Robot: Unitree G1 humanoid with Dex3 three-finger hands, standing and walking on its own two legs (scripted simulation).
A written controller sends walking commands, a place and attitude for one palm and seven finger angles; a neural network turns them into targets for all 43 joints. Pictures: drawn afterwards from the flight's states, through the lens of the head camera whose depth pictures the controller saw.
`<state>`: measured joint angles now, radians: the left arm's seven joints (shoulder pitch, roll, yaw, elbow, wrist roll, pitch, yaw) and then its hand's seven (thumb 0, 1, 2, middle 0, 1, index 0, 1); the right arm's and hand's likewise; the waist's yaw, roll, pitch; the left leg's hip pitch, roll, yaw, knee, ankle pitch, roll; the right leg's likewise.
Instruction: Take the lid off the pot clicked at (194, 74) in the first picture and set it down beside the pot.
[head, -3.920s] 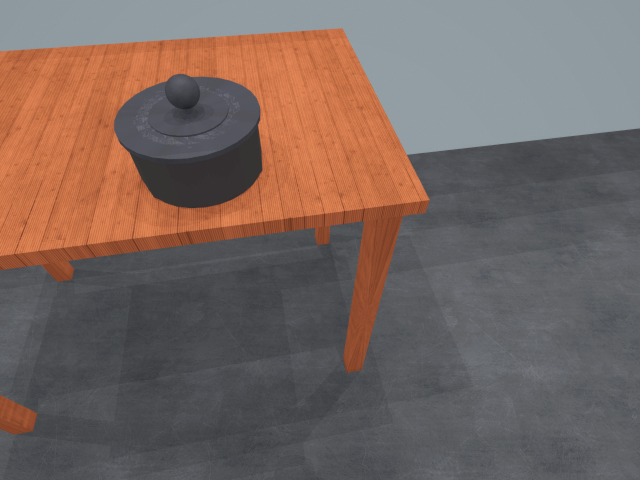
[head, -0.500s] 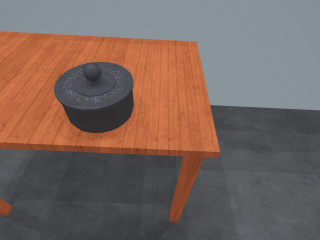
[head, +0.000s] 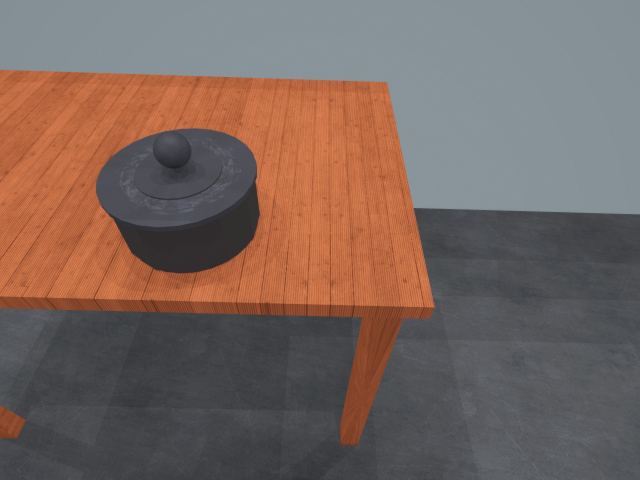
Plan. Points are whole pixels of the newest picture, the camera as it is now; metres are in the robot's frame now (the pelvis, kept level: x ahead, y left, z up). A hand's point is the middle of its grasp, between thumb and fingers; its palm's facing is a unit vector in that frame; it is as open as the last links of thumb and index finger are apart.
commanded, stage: look again from close up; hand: left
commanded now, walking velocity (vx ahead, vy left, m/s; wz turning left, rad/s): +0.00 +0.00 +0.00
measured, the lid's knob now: (172, 150) +0.47 +0.23 +0.17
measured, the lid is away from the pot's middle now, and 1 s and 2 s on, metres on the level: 0.00 0.00 0.00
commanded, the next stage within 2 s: shuffle to correct the standing spot in 0.42 s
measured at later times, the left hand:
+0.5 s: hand out of the picture -0.01 +0.16 -0.18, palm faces +0.06 -0.98 -0.18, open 7.4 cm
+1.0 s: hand out of the picture +0.00 +0.25 -0.17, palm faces +0.07 -0.95 -0.30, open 7.4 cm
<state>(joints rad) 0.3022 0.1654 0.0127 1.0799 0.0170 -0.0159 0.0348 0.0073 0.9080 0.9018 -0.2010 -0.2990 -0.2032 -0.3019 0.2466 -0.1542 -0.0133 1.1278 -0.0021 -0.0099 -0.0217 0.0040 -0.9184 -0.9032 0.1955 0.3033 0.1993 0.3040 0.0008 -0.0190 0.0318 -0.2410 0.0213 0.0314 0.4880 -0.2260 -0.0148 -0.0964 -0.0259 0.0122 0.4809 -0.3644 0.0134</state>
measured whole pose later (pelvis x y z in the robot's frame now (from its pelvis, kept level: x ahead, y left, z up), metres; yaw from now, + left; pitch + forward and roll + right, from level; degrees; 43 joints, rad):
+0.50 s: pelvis +0.00 +0.00 +0.00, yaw +1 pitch -1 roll +0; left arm 0.33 0.15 0.01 1.09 0.02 -0.02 0.04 0.01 0.91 0.90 -0.20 -0.30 -0.20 -0.30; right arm 0.25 -0.15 -0.02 1.13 0.00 -0.01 -0.03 0.01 -0.92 -0.90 0.20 0.30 0.20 0.30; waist 0.01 -0.02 0.03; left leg -0.24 0.03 0.02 0.49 -0.23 -0.02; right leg -0.08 -0.02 0.00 0.47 -0.36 0.01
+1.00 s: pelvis -0.03 +0.04 -0.01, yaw +1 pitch +0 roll +2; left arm 0.25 0.21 0.06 0.99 0.02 0.03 0.05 0.01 0.91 0.90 -0.20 -0.30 -0.20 -0.30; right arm 0.22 -0.17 -0.03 0.95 -0.03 0.04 -0.01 0.00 -0.91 -0.90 0.19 0.30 0.20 0.30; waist 0.01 -0.02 0.06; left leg -0.33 -0.06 0.07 0.52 -0.20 0.06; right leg -0.39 -0.06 -0.04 1.02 -0.53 -0.03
